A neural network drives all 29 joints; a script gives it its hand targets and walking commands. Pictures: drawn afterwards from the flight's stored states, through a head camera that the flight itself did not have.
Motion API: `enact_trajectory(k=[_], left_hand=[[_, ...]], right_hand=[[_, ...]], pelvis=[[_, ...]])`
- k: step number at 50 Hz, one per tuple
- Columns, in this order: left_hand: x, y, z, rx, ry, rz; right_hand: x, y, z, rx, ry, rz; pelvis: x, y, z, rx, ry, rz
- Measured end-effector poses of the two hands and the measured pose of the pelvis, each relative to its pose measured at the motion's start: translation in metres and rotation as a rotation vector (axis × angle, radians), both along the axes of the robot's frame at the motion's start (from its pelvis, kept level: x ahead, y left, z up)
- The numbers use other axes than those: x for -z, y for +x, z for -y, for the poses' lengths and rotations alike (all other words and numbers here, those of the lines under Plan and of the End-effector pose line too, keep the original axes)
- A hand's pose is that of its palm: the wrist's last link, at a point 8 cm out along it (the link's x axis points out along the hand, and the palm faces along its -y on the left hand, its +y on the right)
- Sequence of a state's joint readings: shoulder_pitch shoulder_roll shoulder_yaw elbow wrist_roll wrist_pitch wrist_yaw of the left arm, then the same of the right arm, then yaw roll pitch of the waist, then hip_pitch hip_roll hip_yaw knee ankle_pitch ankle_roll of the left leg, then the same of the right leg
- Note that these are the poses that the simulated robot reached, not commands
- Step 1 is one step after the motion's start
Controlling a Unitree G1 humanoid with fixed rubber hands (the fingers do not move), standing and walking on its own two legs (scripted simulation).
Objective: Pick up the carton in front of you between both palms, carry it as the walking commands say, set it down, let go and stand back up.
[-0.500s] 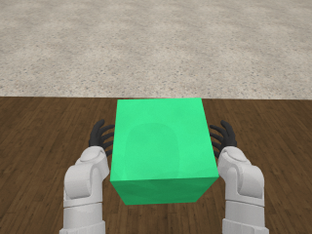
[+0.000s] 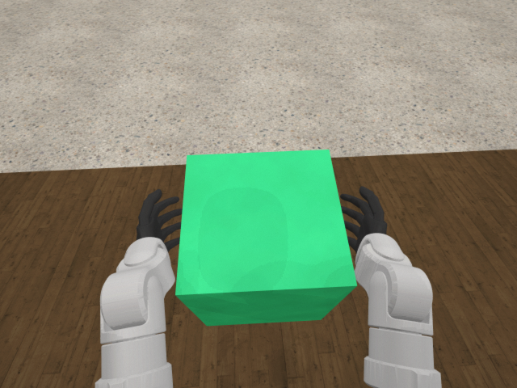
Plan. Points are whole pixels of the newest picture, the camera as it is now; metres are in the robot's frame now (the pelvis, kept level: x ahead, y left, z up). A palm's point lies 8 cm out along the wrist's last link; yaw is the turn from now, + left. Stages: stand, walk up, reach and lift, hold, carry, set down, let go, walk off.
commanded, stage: carry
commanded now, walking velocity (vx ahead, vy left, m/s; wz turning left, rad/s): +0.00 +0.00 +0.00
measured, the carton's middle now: (261, 247) +0.35 +0.00 +0.01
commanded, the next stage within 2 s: none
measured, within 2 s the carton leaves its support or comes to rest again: neither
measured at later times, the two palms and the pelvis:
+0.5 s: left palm (161, 271) +0.26 +0.13 +0.11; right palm (413, 273) +0.25 -0.18 +0.11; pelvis -0.04 -0.02 +0.00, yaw +0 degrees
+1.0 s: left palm (167, 266) +0.27 +0.13 +0.10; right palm (405, 265) +0.27 -0.18 +0.10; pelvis -0.04 -0.03 +0.00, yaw +0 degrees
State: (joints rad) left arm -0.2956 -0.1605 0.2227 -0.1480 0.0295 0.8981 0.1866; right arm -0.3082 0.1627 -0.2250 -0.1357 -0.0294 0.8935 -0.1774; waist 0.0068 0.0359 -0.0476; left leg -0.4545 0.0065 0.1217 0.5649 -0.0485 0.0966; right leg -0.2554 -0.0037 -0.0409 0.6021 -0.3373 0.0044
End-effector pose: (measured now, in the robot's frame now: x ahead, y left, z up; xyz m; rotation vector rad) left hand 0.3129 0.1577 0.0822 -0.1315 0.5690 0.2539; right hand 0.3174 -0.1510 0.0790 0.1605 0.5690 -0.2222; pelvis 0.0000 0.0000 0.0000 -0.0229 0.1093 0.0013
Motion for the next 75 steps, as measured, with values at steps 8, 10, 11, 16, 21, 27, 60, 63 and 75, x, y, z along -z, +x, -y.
enact_trajectory(k=[8,10,11,16,21,27,60,63,75], left_hand=[[-0.011,-0.007,0.011,0.016,0.027,0.018],[-0.010,-0.010,0.013,0.012,0.023,0.011],[-0.009,-0.013,0.014,0.010,0.023,0.003],[-0.011,-0.030,0.020,0.015,0.016,-0.023],[-0.021,-0.045,0.026,0.014,0.026,-0.013],[-0.030,-0.061,0.028,0.008,0.034,-0.004],[-0.025,-0.040,0.045,0.024,0.030,-0.017],[-0.027,-0.043,0.049,0.029,0.020,-0.006],[-0.023,-0.069,0.043,0.005,0.024,-0.037]], right_hand=[[-0.013,-0.014,0.011,-0.005,-0.012,0.018],[-0.014,-0.017,0.013,-0.009,-0.017,0.011],[-0.014,-0.020,0.014,-0.008,-0.022,0.004],[-0.016,-0.038,0.021,-0.001,-0.028,-0.023],[-0.022,-0.055,0.027,0.009,-0.009,-0.013],[-0.032,-0.070,0.031,0.013,-0.025,-0.003],[-0.020,-0.050,0.044,0.008,0.007,-0.017],[-0.023,-0.053,0.047,0.001,0.007,-0.006],[-0.025,-0.072,0.044,-0.003,-0.008,-0.037]], pelvis=[[0.001,0.000,0.008,-0.001,0.014,0.029],[0.002,-0.003,0.011,-0.002,0.019,0.035],[0.002,-0.005,0.012,-0.002,0.017,0.039],[0.000,-0.017,0.017,0.004,0.004,0.067],[-0.001,-0.032,0.021,0.002,-0.003,0.085],[-0.001,-0.046,0.024,0.000,-0.010,0.104],[0.001,-0.035,0.035,0.007,0.009,0.073],[0.002,-0.037,0.038,0.008,0.009,0.081],[0.001,-0.054,0.041,0.002,-0.005,0.115]])
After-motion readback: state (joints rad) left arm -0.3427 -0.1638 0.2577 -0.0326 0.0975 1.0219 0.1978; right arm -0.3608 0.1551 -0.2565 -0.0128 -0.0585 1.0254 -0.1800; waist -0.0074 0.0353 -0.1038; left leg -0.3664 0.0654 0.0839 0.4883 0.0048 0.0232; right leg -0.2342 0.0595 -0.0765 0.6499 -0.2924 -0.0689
